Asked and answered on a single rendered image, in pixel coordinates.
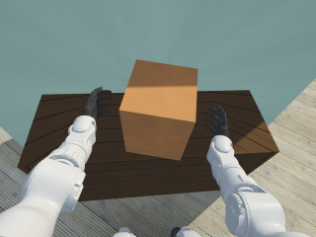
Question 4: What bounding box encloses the pedestal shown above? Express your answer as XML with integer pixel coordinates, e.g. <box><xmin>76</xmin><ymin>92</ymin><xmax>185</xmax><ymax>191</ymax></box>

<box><xmin>17</xmin><ymin>90</ymin><xmax>279</xmax><ymax>202</ymax></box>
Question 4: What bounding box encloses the left robot shin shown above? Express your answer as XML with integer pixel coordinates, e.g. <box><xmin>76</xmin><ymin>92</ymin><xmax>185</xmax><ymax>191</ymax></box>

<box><xmin>118</xmin><ymin>227</ymin><xmax>132</xmax><ymax>234</ymax></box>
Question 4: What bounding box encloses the left robot forearm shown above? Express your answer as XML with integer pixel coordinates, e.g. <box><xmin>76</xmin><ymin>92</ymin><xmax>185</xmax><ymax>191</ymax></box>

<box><xmin>21</xmin><ymin>116</ymin><xmax>97</xmax><ymax>200</ymax></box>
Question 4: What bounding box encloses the right robot foot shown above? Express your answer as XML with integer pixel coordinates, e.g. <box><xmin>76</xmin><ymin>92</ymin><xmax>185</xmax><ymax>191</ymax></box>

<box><xmin>171</xmin><ymin>227</ymin><xmax>181</xmax><ymax>237</ymax></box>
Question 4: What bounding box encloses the right robot forearm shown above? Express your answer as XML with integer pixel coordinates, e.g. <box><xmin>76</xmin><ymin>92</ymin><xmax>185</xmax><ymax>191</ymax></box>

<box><xmin>206</xmin><ymin>135</ymin><xmax>286</xmax><ymax>228</ymax></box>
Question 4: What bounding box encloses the robot right upper arm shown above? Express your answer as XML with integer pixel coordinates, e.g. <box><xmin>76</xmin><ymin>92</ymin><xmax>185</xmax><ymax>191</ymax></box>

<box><xmin>225</xmin><ymin>191</ymin><xmax>310</xmax><ymax>237</ymax></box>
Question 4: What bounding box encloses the robot left upper arm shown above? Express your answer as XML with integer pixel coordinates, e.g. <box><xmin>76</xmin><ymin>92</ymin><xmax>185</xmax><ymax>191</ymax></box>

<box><xmin>0</xmin><ymin>158</ymin><xmax>86</xmax><ymax>237</ymax></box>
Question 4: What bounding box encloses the robot right hand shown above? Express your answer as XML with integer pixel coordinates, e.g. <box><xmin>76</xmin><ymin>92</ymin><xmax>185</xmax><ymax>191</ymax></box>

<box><xmin>203</xmin><ymin>106</ymin><xmax>229</xmax><ymax>137</ymax></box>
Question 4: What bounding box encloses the carton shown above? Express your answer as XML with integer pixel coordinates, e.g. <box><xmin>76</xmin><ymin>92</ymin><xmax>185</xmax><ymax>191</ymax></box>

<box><xmin>118</xmin><ymin>59</ymin><xmax>198</xmax><ymax>161</ymax></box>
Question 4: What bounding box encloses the robot left hand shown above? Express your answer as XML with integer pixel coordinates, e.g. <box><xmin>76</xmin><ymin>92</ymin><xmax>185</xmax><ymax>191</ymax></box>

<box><xmin>81</xmin><ymin>87</ymin><xmax>113</xmax><ymax>122</ymax></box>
